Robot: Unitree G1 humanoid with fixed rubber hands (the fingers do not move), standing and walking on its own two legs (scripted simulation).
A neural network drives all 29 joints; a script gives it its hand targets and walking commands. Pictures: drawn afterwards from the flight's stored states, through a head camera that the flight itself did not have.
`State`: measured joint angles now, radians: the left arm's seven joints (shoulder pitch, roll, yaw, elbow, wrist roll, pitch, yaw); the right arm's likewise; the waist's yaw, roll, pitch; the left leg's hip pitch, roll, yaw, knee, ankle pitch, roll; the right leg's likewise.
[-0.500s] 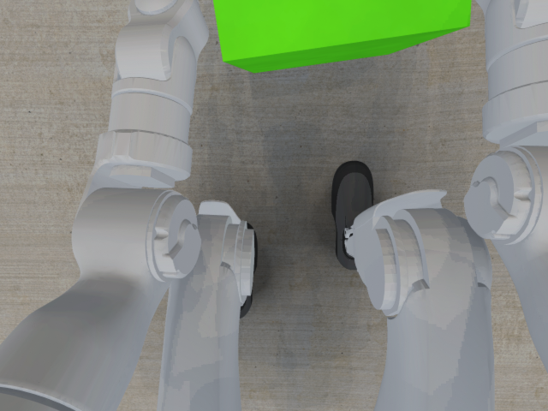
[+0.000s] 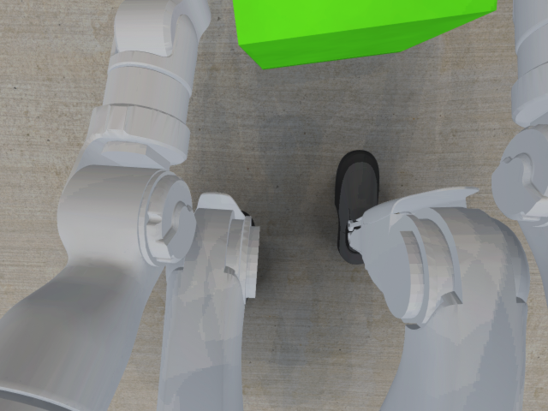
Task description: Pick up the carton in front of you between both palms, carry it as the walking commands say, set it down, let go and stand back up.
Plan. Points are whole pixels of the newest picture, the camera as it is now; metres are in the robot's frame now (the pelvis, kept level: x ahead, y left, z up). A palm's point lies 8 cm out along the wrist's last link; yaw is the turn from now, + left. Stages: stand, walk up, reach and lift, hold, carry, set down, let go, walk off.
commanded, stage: set down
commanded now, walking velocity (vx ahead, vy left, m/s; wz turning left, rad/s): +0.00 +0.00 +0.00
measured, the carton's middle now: out of the picture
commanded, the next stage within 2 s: let go in 1.86 s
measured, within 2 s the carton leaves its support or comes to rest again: neither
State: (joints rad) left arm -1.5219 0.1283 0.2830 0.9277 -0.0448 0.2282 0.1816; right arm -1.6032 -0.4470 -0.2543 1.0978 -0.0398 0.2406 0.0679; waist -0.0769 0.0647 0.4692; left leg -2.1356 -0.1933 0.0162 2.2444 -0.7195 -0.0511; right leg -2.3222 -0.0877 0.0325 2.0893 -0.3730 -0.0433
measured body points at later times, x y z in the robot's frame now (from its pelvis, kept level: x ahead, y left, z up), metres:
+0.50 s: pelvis +0.00 +0.00 -0.01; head +0.38 -0.06 +0.22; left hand +0.57 +0.05 -0.18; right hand +0.55 -0.27 -0.19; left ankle +0.08 +0.11 -0.34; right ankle +0.16 -0.13 -0.34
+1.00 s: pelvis +0.00 +0.00 +0.02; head +0.37 -0.06 +0.25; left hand +0.60 +0.07 -0.13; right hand +0.57 -0.30 -0.13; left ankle +0.08 +0.11 -0.34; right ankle +0.16 -0.13 -0.34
